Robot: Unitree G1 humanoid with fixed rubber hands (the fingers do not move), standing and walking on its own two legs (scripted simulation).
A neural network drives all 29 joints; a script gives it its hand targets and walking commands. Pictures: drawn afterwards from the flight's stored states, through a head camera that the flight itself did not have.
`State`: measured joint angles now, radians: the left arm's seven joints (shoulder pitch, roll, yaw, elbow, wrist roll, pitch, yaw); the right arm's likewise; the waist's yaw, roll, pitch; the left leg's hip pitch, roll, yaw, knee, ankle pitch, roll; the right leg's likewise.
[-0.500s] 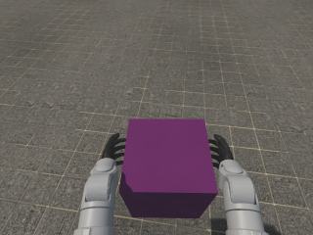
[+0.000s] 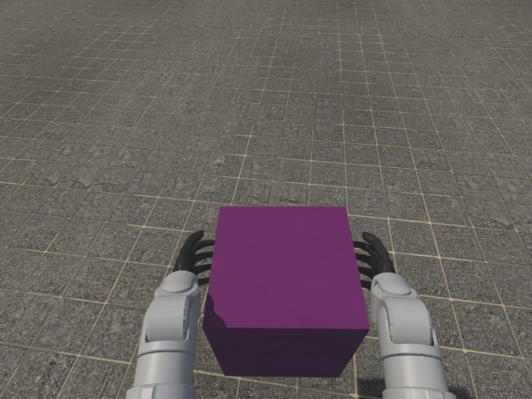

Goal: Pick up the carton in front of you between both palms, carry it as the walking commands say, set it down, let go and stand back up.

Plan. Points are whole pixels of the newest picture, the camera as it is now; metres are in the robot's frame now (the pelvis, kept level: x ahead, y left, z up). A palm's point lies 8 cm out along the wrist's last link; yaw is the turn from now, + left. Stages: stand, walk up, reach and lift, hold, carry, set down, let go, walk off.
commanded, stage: carry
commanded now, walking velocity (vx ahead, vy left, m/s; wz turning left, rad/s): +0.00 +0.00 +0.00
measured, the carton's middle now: (282, 295) +0.30 +0.00 -0.05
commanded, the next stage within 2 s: hold in 0.04 s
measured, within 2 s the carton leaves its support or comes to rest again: neither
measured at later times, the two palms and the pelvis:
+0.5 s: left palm (202, 261) +0.31 +0.13 +0.04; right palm (401, 304) +0.24 -0.16 +0.05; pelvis +0.00 +0.05 +0.01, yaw -14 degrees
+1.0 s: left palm (193, 251) +0.32 +0.14 +0.05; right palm (390, 300) +0.24 -0.15 +0.05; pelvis +0.00 +0.07 +0.01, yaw -16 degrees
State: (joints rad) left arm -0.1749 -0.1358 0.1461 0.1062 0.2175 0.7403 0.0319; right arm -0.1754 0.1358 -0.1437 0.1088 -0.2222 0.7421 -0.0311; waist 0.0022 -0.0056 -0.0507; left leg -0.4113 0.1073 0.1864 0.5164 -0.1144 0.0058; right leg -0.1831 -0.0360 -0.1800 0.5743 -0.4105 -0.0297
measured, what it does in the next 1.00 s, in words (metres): shifts its weight, turning right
